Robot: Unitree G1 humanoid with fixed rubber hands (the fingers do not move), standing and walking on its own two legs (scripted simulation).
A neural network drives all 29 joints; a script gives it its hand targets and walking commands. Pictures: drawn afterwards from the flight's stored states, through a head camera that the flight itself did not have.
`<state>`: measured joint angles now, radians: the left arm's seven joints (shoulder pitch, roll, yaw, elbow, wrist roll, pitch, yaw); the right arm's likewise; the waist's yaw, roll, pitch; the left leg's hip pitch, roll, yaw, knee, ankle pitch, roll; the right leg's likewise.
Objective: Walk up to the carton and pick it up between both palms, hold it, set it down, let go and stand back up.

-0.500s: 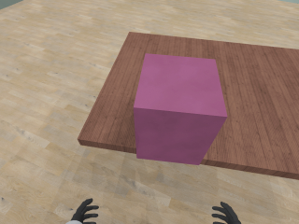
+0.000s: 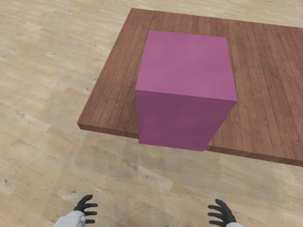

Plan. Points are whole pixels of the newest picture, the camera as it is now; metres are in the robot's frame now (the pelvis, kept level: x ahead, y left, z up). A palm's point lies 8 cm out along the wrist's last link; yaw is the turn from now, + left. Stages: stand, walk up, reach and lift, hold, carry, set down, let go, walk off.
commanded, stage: set down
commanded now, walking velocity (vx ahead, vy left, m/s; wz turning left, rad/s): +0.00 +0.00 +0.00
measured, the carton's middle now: (178, 95) +0.46 -0.06 +0.06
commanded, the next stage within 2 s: let go in 0.20 s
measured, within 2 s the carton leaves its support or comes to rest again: neither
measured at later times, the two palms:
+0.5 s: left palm (72, 215) +0.17 +0.22 -0.09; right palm (242, 218) +0.17 -0.24 -0.10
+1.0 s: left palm (67, 224) +0.15 +0.22 -0.08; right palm (240, 224) +0.16 -0.22 -0.09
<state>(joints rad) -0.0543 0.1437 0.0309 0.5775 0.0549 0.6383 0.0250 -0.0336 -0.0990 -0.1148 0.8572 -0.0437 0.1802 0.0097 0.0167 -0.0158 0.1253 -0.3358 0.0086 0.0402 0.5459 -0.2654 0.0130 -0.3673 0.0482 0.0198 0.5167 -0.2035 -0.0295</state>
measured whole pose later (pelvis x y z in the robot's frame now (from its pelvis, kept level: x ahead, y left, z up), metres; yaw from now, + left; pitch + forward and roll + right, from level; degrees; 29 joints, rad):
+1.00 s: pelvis +0.02 +0.00 +0.00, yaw +0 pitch -2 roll +0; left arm 0.27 0.25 -0.07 0.40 -0.04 0.22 0.04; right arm 0.17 -0.11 -0.12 0.84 -0.07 -0.23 0.06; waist 0.03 -0.03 0.02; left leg -0.19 0.01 0.05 0.50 -0.28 0.01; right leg -0.23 0.05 0.02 0.49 -0.23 -0.04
